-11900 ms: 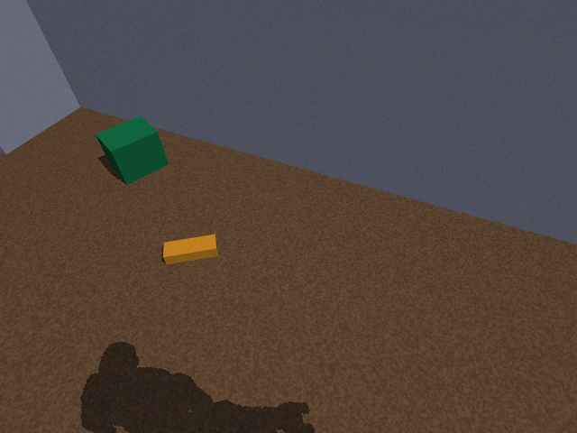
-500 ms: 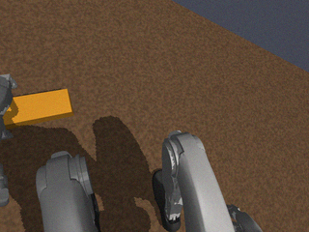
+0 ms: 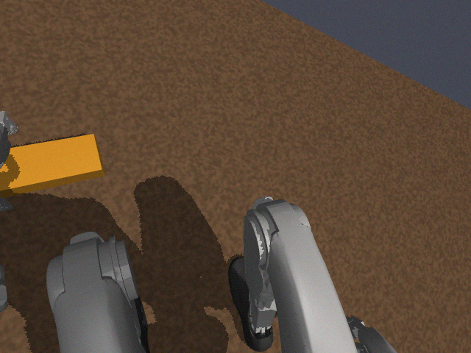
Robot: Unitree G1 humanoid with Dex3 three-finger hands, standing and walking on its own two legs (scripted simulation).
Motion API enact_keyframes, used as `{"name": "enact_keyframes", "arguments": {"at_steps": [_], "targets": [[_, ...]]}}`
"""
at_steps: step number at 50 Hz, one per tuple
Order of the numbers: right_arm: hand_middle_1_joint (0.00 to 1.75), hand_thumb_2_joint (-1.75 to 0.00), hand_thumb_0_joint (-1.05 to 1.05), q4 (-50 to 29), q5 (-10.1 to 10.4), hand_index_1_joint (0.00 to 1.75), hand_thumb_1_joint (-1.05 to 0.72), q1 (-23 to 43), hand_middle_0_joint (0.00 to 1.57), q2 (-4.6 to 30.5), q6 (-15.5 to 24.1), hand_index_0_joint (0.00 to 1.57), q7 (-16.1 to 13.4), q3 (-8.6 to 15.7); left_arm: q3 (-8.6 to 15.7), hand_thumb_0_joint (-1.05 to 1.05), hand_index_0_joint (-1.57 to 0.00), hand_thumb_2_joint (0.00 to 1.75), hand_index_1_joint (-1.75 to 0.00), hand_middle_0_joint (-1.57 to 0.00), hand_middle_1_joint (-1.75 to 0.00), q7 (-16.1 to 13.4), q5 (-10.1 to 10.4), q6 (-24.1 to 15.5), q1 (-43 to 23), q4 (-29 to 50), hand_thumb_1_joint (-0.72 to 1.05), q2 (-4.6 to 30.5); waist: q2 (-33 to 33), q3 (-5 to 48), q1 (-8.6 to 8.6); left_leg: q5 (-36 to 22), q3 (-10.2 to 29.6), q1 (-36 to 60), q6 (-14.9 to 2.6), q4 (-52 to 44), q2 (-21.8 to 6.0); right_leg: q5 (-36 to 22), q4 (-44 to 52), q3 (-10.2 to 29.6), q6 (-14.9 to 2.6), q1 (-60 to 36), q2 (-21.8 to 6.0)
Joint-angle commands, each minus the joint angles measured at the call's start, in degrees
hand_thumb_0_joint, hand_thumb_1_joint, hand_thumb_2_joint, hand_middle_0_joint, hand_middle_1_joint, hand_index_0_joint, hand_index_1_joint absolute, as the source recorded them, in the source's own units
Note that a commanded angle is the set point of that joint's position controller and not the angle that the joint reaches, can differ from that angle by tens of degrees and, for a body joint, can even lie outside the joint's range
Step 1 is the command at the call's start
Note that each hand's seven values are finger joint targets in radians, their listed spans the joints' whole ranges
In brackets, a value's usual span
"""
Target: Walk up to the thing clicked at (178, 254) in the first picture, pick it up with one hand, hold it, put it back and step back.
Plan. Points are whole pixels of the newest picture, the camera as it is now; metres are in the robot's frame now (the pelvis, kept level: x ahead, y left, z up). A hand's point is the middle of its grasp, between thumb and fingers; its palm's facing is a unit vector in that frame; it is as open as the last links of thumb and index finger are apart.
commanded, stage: rise first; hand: left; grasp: from above
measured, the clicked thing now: (41, 166) +0.48 +0.30 -0.29
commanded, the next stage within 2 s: approach in 0.06 s
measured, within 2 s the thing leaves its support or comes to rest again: neither
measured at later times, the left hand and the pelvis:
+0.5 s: hand (23, 153) +0.47 +0.29 -0.17, palm faces -0.40 -0.07 -0.91, open 14.2 cm; pelvis +0.00 +0.00 +0.00, yaw +0 degrees
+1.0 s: hand (12, 161) +0.46 +0.31 -0.17, palm faces -0.47 -0.09 -0.88, open 14.2 cm; pelvis +0.00 +0.00 +0.00, yaw +0 degrees
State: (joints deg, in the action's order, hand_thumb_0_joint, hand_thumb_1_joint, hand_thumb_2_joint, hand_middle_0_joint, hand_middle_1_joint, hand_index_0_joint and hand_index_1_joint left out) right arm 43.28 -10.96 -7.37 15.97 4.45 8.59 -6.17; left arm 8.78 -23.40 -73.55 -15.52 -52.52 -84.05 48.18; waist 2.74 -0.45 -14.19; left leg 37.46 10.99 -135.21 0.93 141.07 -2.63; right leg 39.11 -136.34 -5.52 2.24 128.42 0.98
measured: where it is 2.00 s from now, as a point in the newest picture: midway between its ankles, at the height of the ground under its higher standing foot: (197, 336)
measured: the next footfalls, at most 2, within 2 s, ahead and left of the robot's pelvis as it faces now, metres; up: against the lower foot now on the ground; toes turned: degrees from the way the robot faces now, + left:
none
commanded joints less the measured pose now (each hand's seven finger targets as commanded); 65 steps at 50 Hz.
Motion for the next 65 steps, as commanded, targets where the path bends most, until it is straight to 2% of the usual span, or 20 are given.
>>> {"name": "enact_keyframes", "arguments": {"at_steps": [1,12,13,14,20,27,30,33,35,38,39,40,42,44,45,49,51,54,59,65], "targets": [[0.30,-0.90,0.00,-0.51,0.33,0.30,-0.90,-9.86,0.20,14.84,-0.11,0.20,-0.74,4.80,1.44,0.00,-0.10,1.00,-0.99,-0.11,-0.98,-2.38,0.95,0.24,-15.15,7.41,-0.53,16.08,-21.15,38.14,0.80,-6.58,-7.08,30.39,-1.95,-14.13,1.17,-10.79,14.05,-5.00,-3.92,-16.03,2.23],[0.30,-0.89,0.00,-0.39,0.42,0.30,-0.89,-10.65,0.20,14.94,0.28,0.20,-0.52,4.91,0.13,0.00,-0.06,1.03,-1.01,-0.06,-1.00,-1.96,1.56,-0.18,-18.33,8.90,-0.56,14.79,-19.55,37.31,-0.50,-6.11,-6.71,29.45,-2.14,-13.79,1.11,-10.62,14.64,-5.10,-3.75,-15.72,2.22],[0.30,-0.89,0.00,0.04,0.54,0.30,-0.89,-10.87,0.20,14.63,0.42,0.20,-0.50,4.89,-2.22,0.00,-0.05,1.04,-1.01,-0.07,-1.00,-1.66,1.31,0.08,-17.34,6.92,-0.57,11.90,-19.58,36.24,-0.96,-5.95,-6.82,30.03,-2.02,-13.61,1.03,-10.52,14.70,-5.00,-3.83,-14.87,2.25],[0.30,-0.89,0.00,-0.14,0.40,0.30,-0.89,-11.40,0.20,14.80,0.60,0.20,-0.35,4.89,-2.68,0.00,-0.05,1.03,-1.01,-0.06,-1.00,-1.63,1.41,-0.09,-19.67,8.33,-0.57,10.95,-20.43,35.89,-2.36,-5.65,-6.61,30.22,-1.93,-13.88,1.14,-10.31,14.62,-5.30,-3.78,-14.54,2.14],[0.30,-0.89,0.00,-0.01,0.71,0.30,-0.89,-12.23,0.20,14.94,1.09,0.20,-0.49,4.91,-5.96,0.00,-0.06,1.01,-1.01,-0.06,-1.01,-3.67,0.95,1.13,-24.86,8.35,-0.55,6.29,-23.37,37.82,-3.89,-6.25,-6.20,33.11,-1.36,-15.00,0.88,-11.23,14.47,-6.15,-4.02,-12.95,2.16],[0.30,-0.89,0.00,-1.23,0.56,0.30,-0.89,-11.65,0.20,14.96,1.01,0.20,-0.07,3.36,-2.13,0.00,-0.06,1.01,-1.02,-0.06,-1.02,-6.45,-0.09,6.84,-23.54,0.88,-0.55,10.54,-22.48,38.54,-1.82,-8.66,-7.38,30.99,-2.01,-14.81,1.12,-13.75,14.31,-5.31,-4.02,-15.17,2.49],[0.30,-0.89,0.00,-2.08,0.65,0.30,-0.89,-11.66,0.20,15.05,1.22,0.20,0.32,2.66,-1.32,0.00,-0.06,1.03,-1.02,-0.07,-1.01,-5.78,1.23,8.61,-20.64,-1.76,-0.57,11.80,-17.61,37.01,-2.03,-8.27,-7.91,26.09,-3.06,-13.57,1.27,-13.94,15.24,-4.40,-3.35,-18.45,2.60],[0.30,-0.89,0.00,-2.50,1.34,0.30,-0.89,-10.71,0.20,14.80,1.37,0.20,0.58,2.70,0.18,0.00,-0.07,1.01,-1.02,-0.06,-1.03,-4.31,2.82,9.23,-17.86,1.06,-0.56,14.49,-18.37,39.94,0.34,-8.52,-8.29,26.08,-3.09,-13.83,1.13,-13.67,14.94,-3.44,-3.36,-21.85,2.88],[0.30,-0.89,0.00,-2.75,1.55,0.30,-0.89,-11.07,0.20,15.05,1.37,0.20,0.55,3.00,0.81,0.00,-0.07,1.01,-1.02,-0.06,-1.03,-3.20,3.89,8.66,-20.56,6.03,-0.56,15.77,-18.88,40.81,-0.20,-7.68,-8.06,26.49,-3.08,-13.94,1.14,-12.73,15.16,-3.61,-3.38,-22.07,2.69],[0.30,-0.89,0.00,-2.49,1.75,0.30,-0.89,-12.04,0.20,14.97,1.62,0.20,0.43,3.31,-1.31,0.00,-0.06,1.02,-1.03,-0.06,-1.02,-0.66,4.75,7.49,-21.54,7.05,-0.58,13.37,-17.46,38.48,-2.54,-6.83,-7.67,25.28,-3.18,-12.60,1.03,-12.02,15.67,-3.23,-3.20,-21.18,2.71],[0.30,-0.89,0.00,-3.27,1.55,0.30,-0.89,-11.79,0.20,15.57,1.54,0.20,0.28,3.54,0.72,0.00,-0.06,1.02,-1.03,-0.06,-1.02,-0.51,5.09,6.63,-22.02,9.20,-0.57,15.97,-17.43,40.78,-2.07,-8.13,-7.47,25.28,-3.08,-12.47,0.91,-13.27,15.57,-3.40,-3.06,-23.35,2.75],[0.30,-0.89,0.00,-1.91,1.70,0.30,-0.90,-13.10,0.20,15.01,1.61,0.20,0.21,3.66,-1.00,0.00,-0.06,1.02,-1.02,-0.06,-1.02,0.31,5.09,6.22,-20.72,7.15,-0.58,13.71,-17.05,38.74,-2.04,-6.75,-7.49,25.08,-2.94,-12.26,1.09,-11.78,15.49,-3.40,-3.26,-21.58,2.52],[0.30,-0.89,0.00,-2.55,1.44,0.30,-0.89,-13.16,0.20,15.19,1.53,0.20,0.24,4.20,-0.61,0.00,-0.06,1.04,-1.03,-0.07,-1.02,1.26,5.22,4.74,-20.33,9.12,-0.58,13.04,-18.47,38.38,-2.23,-6.49,-7.12,26.39,-2.50,-13.02,1.07,-11.08,15.68,-4.12,-3.44,-20.94,2.51],[0.30,-0.89,0.00,-1.26,1.54,0.30,-0.90,-14.33,0.20,14.92,1.39,0.20,0.25,4.59,-4.20,0.00,-0.06,1.03,-1.03,-0.06,-1.02,2.15,5.06,3.70,-20.54,9.21,-0.58,7.74,-18.73,37.75,-3.37,-6.05,-6.81,28.23,-2.17,-13.01,1.08,-10.87,15.53,-4.82,-3.71,-18.60,2.49],[0.30,-0.89,0.00,-1.49,1.45,0.30,-0.89,-14.27,0.20,15.16,1.39,0.20,0.36,4.77,-4.26,0.00,-0.06,1.04,-1.03,-0.07,-1.03,2.24,5.15,3.07,-20.28,10.03,-0.57,7.84,-19.36,37.92,-3.61,-6.90,-6.66,28.70,-2.08,-13.14,1.00,-11.81,15.59,-5.11,-3.61,-18.85,2.51],[0.30,-0.89,0.00,-1.10,1.65,0.30,-0.89,-14.17,0.20,15.23,0.79,0.20,0.29,4.22,-4.16,0.00,-0.06,1.05,-1.02,-0.07,-1.01,0.84,3.75,1.85,-19.66,7.27,-0.57,9.58,-18.68,36.71,-2.47,-6.93,-6.56,28.21,-1.99,-13.26,1.12,-11.86,15.17,-5.37,-3.60,-18.65,2.59],[0.30,-0.89,0.00,-1.14,1.29,0.30,-0.89,-13.96,0.20,15.44,0.78,0.20,0.28,3.78,-4.55,0.00,-0.07,1.04,-1.02,-0.07,-1.02,-0.41,3.05,1.23,-21.42,5.93,-0.55,8.86,-18.02,34.91,-3.74,-6.50,-6.15,28.19,-2.01,-13.08,1.06,-11.63,14.88,-5.86,-3.65,-17.00,2.73],[0.30,-0.89,0.00,-1.24,0.85,0.30,-0.89,-12.70,0.20,15.74,1.11,0.20,0.23,3.10,-2.45,0.00,-0.07,1.04,-1.01,-0.06,-1.01,-3.25,1.11,0.71,-22.21,4.19,-0.54,12.03,-20.45,34.89,-2.64,-6.73,-6.07,29.65,-1.69,-13.55,1.06,-11.31,13.92,-6.34,-3.94,-15.84,2.68],[0.30,-0.90,0.00,-1.60,-0.88,0.30,-0.89,-11.40,0.20,16.28,2.20,0.20,0.63,2.19,-1.20,0.00,-0.05,1.02,-1.00,-0.06,-0.99,-7.29,-1.64,1.03,-24.26,-0.21,-0.54,13.89,-20.71,32.48,-4.93,-5.78,-6.20,28.63,-1.90,-12.38,0.93,-11.01,13.47,-6.35,-3.69,-14.42,2.85],[0.30,-0.90,0.00,-1.74,-2.23,0.30,-0.89,-11.21,0.20,17.47,4.13,0.20,1.36,1.13,-0.23,0.00,-0.05,1.02,-1.00,-0.06,-0.99,-9.73,-1.88,2.76,-23.18,-6.84,-0.52,15.09,-21.15,31.74,-6.34,-6.06,-5.77,27.86,-1.99,-11.07,0.70,-11.51,12.41,-6.51,-3.53,-15.23,3.06]]}}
